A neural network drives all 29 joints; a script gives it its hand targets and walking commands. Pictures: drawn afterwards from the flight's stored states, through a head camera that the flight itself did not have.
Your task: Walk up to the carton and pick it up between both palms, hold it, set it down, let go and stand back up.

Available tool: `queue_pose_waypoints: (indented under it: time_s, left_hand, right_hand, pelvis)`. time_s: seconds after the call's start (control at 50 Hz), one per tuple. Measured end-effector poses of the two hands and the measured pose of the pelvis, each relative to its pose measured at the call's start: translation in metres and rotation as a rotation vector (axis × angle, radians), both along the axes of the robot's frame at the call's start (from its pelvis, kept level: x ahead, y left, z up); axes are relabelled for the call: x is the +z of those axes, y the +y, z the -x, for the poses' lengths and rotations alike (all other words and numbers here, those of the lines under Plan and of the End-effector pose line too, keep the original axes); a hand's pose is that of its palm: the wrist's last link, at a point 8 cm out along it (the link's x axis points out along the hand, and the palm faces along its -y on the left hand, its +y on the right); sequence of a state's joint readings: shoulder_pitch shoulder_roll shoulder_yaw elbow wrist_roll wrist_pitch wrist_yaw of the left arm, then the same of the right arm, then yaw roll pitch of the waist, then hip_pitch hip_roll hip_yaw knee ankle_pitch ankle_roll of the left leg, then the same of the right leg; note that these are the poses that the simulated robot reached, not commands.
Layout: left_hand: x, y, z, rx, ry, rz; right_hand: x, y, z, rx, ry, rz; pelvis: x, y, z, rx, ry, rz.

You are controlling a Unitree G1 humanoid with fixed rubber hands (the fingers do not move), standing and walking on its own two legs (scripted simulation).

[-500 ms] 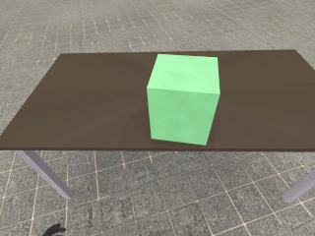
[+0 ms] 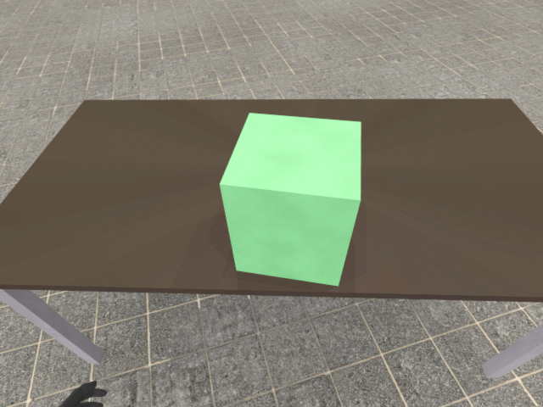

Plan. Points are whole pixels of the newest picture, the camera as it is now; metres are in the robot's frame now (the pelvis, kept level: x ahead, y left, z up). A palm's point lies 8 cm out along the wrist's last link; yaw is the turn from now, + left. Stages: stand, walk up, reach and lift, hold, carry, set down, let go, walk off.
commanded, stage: walk up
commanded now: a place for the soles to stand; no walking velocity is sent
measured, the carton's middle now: (294, 201) +0.50 -0.03 +0.00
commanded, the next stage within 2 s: none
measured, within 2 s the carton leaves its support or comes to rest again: neither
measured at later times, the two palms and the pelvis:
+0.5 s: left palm out of the picture +0.13 +0.32 -0.07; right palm out of the picture +0.16 -0.33 -0.08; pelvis +0.08 +0.00 +0.00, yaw -1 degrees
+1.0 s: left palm out of the picture +0.14 +0.34 -0.07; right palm out of the picture +0.16 -0.31 -0.09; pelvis +0.07 +0.01 +0.00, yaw -4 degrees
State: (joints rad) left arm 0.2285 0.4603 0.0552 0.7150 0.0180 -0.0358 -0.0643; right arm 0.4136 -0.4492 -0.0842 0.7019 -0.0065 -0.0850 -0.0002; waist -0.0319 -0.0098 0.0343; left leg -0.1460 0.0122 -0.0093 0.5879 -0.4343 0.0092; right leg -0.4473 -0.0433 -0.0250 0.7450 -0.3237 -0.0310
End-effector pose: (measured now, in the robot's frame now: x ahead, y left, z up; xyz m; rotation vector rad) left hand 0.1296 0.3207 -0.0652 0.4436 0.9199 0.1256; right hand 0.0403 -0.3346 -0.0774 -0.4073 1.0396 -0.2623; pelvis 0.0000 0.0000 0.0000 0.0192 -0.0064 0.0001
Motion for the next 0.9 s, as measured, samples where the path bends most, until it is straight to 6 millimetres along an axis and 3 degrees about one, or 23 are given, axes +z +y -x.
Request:
queue_pose_waypoints:
  time_s: [0.04, 0.1, 0.22, 0.34, 0.48, 0.54, 0.64, 0.74, 0.9]
  left_hand:
    - [-0.003, -0.011, -0.006, 0.004, -0.006, -0.012]
    - [0.001, -0.024, 0.001, 0.028, 0.018, -0.019]
    - [0.020, -0.026, 0.017, 0.090, 0.090, -0.065]
    - [0.018, -0.020, 0.018, 0.114, 0.151, -0.086]
    - [-0.002, -0.001, 0.006, 0.120, 0.165, -0.051]
    - [-0.018, 0.011, -0.008, 0.118, 0.130, -0.021]
    - [-0.024, 0.014, -0.028, 0.107, 0.085, 0.030]
    - [-0.024, 0.022, -0.017, 0.098, 0.134, 0.017]
    - [-0.019, 0.018, 0.004, 0.098, 0.187, -0.025]
  right_hand:
    - [-0.011, -0.013, -0.015, 0.004, -0.001, -0.008]
    - [-0.013, -0.019, -0.039, 0.019, -0.012, -0.035]
    - [-0.012, -0.028, -0.075, 0.045, 0.006, -0.061]
    - [-0.016, -0.022, -0.091, 0.050, 0.054, -0.066]
    - [-0.005, -0.001, -0.120, 0.075, 0.010, -0.027]
    - [-0.002, 0.011, -0.124, 0.075, -0.021, -0.002]
    - [0.011, 0.032, -0.127, 0.081, -0.043, 0.006]
    - [0.015, 0.036, -0.131, 0.071, -0.073, 0.006]
    - [-0.002, 0.030, -0.118, 0.030, -0.055, -0.039]
  pelvis:
    - [-0.007, -0.012, -0.011, -0.003, -0.011, -0.006]
    - [-0.003, -0.025, -0.027, -0.006, -0.035, -0.015]
    - [0.009, -0.034, -0.055, 0.000, -0.035, -0.034]
    - [0.010, -0.030, -0.074, -0.004, -0.020, -0.020]
    - [0.005, -0.008, -0.079, -0.010, -0.015, 0.022]
    - [-0.003, 0.006, -0.080, -0.012, -0.035, 0.041]
    - [0.002, 0.019, -0.075, -0.018, -0.047, 0.058]
    - [0.004, 0.024, -0.069, -0.040, -0.036, 0.054]
    - [0.002, 0.016, -0.064, -0.069, -0.036, 0.023]
